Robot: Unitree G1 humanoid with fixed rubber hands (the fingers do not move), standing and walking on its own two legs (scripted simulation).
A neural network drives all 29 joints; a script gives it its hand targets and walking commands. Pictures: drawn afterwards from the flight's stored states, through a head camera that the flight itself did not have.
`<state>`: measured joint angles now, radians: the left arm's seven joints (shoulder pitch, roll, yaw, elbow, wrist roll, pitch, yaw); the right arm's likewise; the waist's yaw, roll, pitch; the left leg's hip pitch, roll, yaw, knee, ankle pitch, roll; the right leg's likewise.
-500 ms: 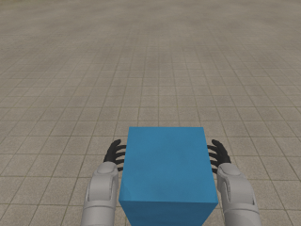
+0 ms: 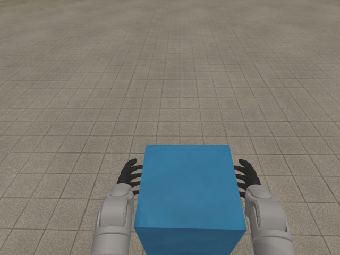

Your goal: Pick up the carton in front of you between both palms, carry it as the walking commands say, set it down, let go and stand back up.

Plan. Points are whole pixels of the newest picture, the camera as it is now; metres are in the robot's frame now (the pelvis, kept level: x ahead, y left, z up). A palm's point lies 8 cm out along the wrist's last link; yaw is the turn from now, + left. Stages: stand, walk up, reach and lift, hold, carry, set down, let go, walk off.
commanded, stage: carry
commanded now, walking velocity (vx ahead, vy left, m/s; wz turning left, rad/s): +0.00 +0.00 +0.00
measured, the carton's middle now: (186, 204) +0.30 +0.00 -0.03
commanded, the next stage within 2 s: hold in 0.46 s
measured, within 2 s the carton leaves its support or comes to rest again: neither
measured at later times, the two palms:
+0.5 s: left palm (120, 192) +0.28 +0.16 +0.04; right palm (249, 193) +0.28 -0.14 +0.04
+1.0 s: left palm (117, 202) +0.25 +0.16 +0.05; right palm (247, 186) +0.30 -0.14 +0.05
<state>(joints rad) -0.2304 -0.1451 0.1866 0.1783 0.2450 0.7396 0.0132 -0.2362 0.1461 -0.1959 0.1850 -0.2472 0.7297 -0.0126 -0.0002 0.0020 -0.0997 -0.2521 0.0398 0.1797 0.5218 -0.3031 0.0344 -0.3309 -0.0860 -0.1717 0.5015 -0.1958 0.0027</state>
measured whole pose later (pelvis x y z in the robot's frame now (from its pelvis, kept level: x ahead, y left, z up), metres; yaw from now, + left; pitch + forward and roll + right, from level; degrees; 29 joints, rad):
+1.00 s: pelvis -0.02 -0.04 +0.00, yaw +8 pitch -9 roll +0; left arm -0.36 -0.18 0.33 0.36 0.33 0.69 -0.03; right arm -0.36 0.18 -0.32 0.33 -0.33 0.71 0.01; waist 0.00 0.02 0.04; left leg -0.08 -0.02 -0.05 0.45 -0.23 0.01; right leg -0.11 0.02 0.02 0.45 -0.19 -0.01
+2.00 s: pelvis -0.06 -0.03 -0.20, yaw +8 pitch +43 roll +0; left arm -0.78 -0.06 0.40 0.67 0.19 0.20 0.06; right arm -0.77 0.06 -0.44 0.65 -0.21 0.19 -0.04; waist -0.01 0.00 -0.23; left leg -1.73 -0.12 -0.06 1.50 -0.51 -0.01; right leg -1.76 0.09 0.09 1.47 -0.45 0.04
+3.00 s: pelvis -0.09 -0.03 -0.39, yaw +9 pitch +41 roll -1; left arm -1.23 0.17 0.22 0.97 -0.02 0.15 0.15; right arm -1.18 -0.14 -0.34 0.90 0.00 0.15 -0.14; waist -0.03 0.00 0.14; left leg -2.26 -0.17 -0.04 2.18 -0.63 -0.05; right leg -2.29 0.13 0.05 2.14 -0.56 0.08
